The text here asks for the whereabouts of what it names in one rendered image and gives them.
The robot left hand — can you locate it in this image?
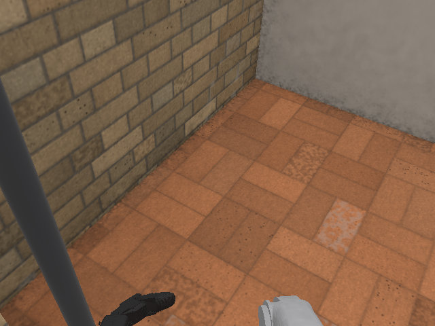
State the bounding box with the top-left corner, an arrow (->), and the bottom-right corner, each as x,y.
99,292 -> 175,326

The right robot thigh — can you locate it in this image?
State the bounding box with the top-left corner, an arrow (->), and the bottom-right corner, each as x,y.
258,295 -> 323,326

